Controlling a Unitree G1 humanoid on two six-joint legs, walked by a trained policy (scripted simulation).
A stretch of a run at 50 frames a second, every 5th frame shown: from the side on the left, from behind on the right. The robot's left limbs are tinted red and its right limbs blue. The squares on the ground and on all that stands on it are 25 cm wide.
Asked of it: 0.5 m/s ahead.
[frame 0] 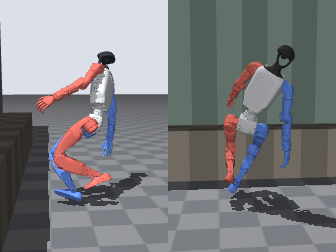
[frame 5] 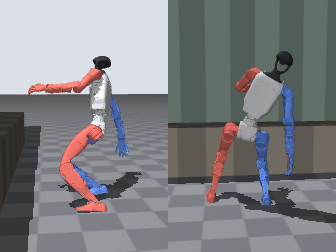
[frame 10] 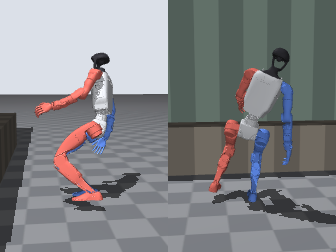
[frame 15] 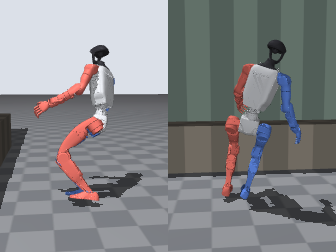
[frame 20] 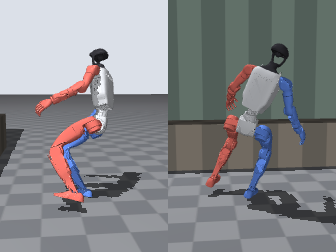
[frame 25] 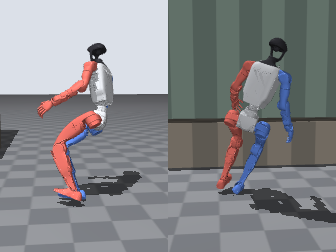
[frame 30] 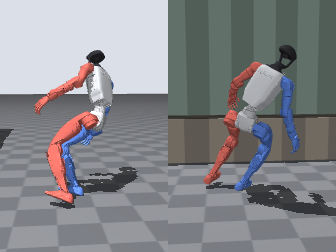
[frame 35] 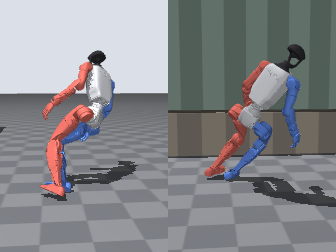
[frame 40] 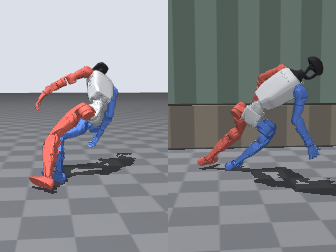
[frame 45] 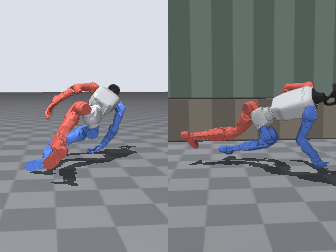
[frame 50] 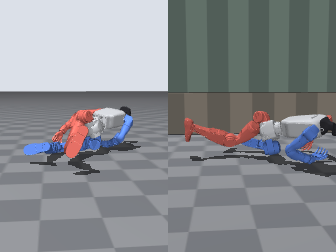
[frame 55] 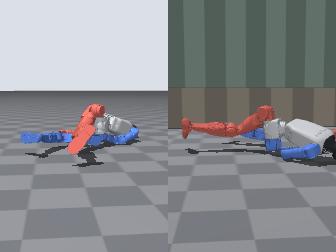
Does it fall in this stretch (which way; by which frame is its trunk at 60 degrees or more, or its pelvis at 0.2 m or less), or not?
yes: goes over backward and to its right; its trunk at 60 degrees or more by frame 45
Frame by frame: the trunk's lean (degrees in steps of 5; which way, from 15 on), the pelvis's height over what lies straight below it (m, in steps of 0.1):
0: 30 to its right, 0.6
5: 30 to its right, 0.6
10: 25 to its right, 0.6
15: 20 to its right, 0.6
20: 25 to its right, 0.6
25: 25 to its right, 0.6
30: 35 to its right, 0.6
35: 35 to its right, 0.6
40: 55 to its right, 0.5
45: 75 to its right, 0.4
50: 85 backward and to its right, 0.2
55: 110 backward and to its right, 0.2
